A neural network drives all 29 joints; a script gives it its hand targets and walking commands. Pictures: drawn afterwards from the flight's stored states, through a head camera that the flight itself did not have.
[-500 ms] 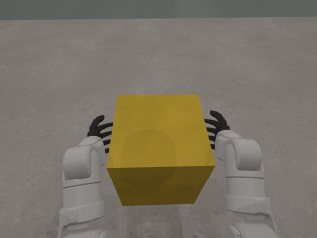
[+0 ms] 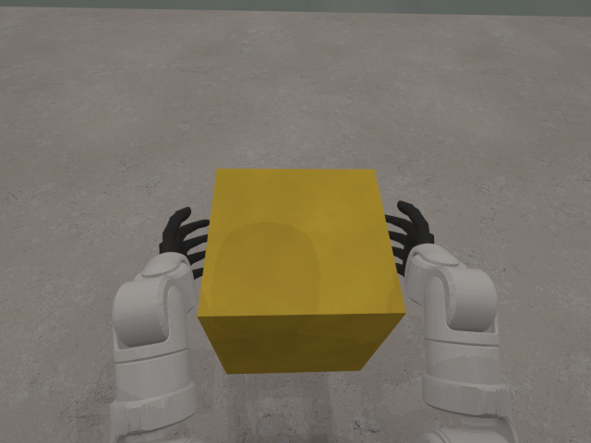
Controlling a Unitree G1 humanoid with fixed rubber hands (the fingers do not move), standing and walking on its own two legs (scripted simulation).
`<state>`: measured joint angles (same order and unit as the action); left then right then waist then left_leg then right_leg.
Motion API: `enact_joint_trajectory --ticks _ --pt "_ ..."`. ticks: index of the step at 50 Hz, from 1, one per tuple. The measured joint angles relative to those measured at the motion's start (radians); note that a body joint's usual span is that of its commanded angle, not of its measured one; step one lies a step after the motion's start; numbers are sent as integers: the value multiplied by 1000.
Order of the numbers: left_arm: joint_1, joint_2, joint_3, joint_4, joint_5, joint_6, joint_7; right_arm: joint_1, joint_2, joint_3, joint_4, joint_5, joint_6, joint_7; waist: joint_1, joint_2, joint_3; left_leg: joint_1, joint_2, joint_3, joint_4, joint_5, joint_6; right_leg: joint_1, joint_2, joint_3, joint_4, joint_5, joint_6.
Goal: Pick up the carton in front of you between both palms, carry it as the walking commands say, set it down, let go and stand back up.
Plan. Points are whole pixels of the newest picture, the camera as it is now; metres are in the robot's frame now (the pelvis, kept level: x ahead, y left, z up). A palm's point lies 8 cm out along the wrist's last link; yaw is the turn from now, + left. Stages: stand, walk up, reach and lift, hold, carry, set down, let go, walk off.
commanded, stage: carry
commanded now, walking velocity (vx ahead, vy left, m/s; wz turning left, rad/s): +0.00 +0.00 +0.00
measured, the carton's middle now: (295, 279) +0.35 +0.00 +0.04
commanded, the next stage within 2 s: none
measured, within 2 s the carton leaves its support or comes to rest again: neither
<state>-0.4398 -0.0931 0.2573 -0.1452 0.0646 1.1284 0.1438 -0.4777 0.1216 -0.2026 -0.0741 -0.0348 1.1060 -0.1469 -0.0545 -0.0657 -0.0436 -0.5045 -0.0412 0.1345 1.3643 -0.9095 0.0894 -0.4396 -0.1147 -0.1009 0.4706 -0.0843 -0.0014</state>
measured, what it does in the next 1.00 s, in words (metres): stands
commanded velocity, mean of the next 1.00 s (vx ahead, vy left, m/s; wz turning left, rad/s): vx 0.02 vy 0.00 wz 0.00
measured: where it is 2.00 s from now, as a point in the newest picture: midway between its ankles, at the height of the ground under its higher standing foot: (272, 435)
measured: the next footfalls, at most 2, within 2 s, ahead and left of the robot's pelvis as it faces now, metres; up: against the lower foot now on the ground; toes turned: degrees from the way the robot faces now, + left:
right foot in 1.60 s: +0.21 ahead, -0.09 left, +0.00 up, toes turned +3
left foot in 2.00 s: +0.51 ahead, +0.17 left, +0.00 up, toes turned +3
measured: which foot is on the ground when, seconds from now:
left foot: down 0.00-1.00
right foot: down 0.00-1.00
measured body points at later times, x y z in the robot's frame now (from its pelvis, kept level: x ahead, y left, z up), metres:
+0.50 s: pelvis -0.01 -0.02 +0.00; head -0.04 -0.02 +0.45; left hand +0.32 +0.13 +0.12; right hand +0.32 -0.18 +0.12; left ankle -0.10 +0.07 -0.60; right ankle +0.09 -0.13 -0.73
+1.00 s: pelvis +0.01 -0.01 +0.01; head +0.00 -0.01 +0.46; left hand +0.35 +0.14 +0.11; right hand +0.35 -0.16 +0.12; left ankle -0.10 +0.07 -0.60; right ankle +0.09 -0.14 -0.73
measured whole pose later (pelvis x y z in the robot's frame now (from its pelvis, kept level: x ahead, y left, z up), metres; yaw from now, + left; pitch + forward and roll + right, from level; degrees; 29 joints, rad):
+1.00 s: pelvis +0.01 -0.01 +0.01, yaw +0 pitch +4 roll +4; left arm -0.48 -0.07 0.28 -0.02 0.06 1.13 0.14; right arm -0.53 0.11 -0.20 0.05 -0.06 1.11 -0.15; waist -0.04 -0.08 -0.09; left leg -0.47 -0.06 0.14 1.30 -0.90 0.07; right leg -0.43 -0.13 -0.08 0.46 -0.09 0.01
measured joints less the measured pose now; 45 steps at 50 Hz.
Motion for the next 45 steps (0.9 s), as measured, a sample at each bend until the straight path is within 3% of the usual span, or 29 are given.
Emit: enact_joint_trajectory --ticks 20,34,45 --pt "-22 19 0 79 -1 10 1 -9 -7 5 68 -23 6 7 22 -12 -28 22 -3 -3 -18 21 -35 15 -11 3 11 4 -11" --pt "-27 23 14 164 7 8 -2 -35 -24 14 167 -27 15 4 8 -12 -84 58 -13 11 -64 28 -38 36 -15 24 -16 6 -6" --pt "-35 27 20 140 -1 4 -2 -51 -18 9 149 -22 10 -2 11 -11 -69 52 -22 8 -69 17 -28 25 -20 22 -13 -6 5"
